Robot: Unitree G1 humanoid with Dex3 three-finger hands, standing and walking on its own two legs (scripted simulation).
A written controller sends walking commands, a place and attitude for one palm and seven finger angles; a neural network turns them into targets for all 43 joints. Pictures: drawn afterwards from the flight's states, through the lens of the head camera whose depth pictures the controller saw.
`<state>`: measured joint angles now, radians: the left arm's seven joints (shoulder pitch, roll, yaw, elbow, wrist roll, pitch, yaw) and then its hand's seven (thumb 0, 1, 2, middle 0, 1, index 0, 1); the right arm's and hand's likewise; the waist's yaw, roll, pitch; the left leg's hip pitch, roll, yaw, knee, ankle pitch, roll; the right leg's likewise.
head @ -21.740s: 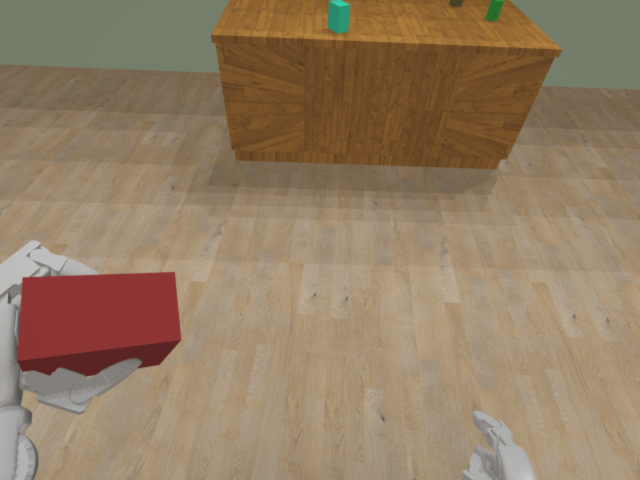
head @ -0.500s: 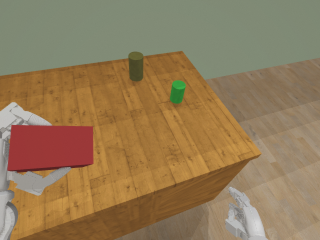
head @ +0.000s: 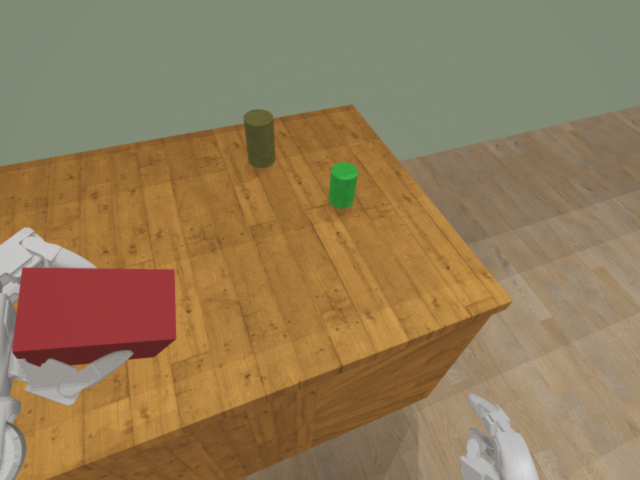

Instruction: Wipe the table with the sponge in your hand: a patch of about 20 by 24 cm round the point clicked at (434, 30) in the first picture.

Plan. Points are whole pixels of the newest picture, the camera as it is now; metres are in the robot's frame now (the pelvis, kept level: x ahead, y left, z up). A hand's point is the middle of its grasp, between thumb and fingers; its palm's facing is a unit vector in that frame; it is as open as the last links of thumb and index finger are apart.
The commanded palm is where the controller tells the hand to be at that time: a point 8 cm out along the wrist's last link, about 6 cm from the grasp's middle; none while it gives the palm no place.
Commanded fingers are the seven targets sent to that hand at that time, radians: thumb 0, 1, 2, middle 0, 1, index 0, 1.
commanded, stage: look again from close up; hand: left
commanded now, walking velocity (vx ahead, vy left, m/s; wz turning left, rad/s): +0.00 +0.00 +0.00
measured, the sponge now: (121, 318) +0.23 +0.22 +0.14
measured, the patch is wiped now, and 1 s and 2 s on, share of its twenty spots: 0.00 0.00 0.00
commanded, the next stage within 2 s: shuffle to correct the standing spot in 0.06 s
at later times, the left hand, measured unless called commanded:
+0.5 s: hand (96, 319) +0.22 +0.23 +0.15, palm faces +0.37 -0.86 -0.35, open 10.3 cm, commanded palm +0.16 +0.26 +0.17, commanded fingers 0.00 0.10 1.30 -1.20 -1.60 -1.20 -1.60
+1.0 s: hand (170, 314) +0.23 +0.17 +0.15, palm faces +0.31 -0.87 -0.38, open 10.3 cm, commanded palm +0.17 +0.21 +0.17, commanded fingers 0.00 0.10 1.30 -1.20 -1.60 -1.20 -1.60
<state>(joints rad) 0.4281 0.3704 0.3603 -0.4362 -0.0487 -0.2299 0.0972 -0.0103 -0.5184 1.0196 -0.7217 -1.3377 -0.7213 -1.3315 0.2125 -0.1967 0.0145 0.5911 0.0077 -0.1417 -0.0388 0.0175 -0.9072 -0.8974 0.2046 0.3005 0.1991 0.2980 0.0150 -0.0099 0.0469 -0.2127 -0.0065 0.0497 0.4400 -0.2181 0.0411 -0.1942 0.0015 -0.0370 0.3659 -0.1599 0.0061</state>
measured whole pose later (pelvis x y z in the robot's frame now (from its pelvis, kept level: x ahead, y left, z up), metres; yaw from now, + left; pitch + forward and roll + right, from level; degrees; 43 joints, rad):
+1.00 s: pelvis +0.01 -0.07 -0.01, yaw +0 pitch +1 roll -1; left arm 0.48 0.38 0.37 -0.52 -0.10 -0.12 0.08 -0.01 -0.52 1.02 -0.72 -1.34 -0.72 -1.33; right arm 0.21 -0.22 -0.03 0.57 0.02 -0.09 -0.05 0.02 -0.91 -0.90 0.20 0.30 0.20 0.30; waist -0.01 -0.01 0.04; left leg -0.27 0.09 0.01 0.55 -0.29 -0.03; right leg -0.25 0.10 -0.08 0.47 -0.23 -0.10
